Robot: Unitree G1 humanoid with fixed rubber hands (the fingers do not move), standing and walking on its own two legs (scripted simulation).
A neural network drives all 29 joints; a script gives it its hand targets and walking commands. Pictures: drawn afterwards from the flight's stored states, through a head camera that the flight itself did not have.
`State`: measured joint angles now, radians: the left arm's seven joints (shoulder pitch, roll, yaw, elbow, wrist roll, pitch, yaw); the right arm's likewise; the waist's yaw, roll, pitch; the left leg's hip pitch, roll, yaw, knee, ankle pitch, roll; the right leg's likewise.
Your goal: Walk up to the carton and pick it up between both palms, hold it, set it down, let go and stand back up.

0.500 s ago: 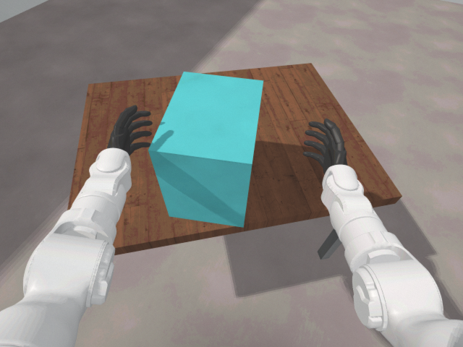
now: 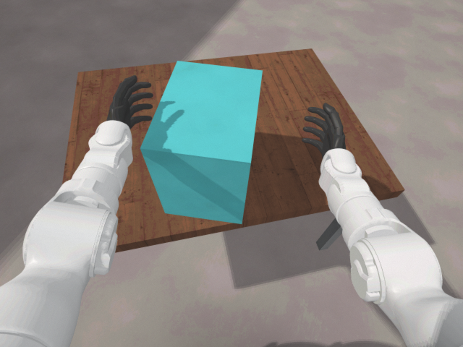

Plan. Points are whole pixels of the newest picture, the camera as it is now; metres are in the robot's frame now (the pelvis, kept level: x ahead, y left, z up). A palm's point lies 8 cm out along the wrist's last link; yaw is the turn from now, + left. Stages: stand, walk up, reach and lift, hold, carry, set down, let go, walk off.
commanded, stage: reach and lift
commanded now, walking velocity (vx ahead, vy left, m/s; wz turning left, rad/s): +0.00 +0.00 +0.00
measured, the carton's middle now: (211, 145) +0.55 +0.05 -0.06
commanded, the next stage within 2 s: none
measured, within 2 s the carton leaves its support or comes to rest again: neither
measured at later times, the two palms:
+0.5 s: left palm (135, 171) +0.44 +0.20 -0.02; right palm (323, 186) +0.41 -0.19 -0.04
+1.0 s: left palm (153, 166) +0.45 +0.17 -0.01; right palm (296, 187) +0.41 -0.13 -0.04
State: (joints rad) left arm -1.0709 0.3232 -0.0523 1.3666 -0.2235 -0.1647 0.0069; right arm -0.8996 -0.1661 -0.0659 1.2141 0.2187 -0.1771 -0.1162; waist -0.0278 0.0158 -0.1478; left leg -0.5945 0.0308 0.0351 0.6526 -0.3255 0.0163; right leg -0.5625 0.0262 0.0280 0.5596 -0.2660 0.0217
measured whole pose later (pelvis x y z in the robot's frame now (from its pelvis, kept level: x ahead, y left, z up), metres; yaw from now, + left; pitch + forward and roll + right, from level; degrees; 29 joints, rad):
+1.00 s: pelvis -0.02 +0.00 -0.02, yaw -1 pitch +35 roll -2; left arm -1.12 0.24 0.07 1.61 -0.15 -0.57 0.02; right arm -0.92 -0.02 -0.34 1.31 -0.21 -0.51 -0.08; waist -0.03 0.03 -0.26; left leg -1.04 0.03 0.03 0.68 -0.25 0.01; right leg -1.00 0.03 0.03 0.58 -0.19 0.02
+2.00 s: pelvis -0.02 +0.00 -0.02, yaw -1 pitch +35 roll -2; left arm -1.12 0.20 0.32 1.62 0.04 -0.64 0.08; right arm -0.92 0.05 -0.64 1.31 -0.44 -0.62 -0.08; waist -0.03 0.01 -0.21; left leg -1.04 0.03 0.03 0.68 -0.25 0.01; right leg -1.00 0.02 0.03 0.58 -0.19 0.02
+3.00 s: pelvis -0.02 +0.00 -0.02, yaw -1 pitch +35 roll -3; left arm -1.12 0.19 0.32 1.65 0.04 -0.71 0.11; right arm -0.91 0.05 -0.64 1.33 -0.41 -0.66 -0.09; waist -0.03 0.01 -0.21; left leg -1.04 0.03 0.03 0.68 -0.25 0.02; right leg -1.00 0.02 0.03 0.58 -0.19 0.02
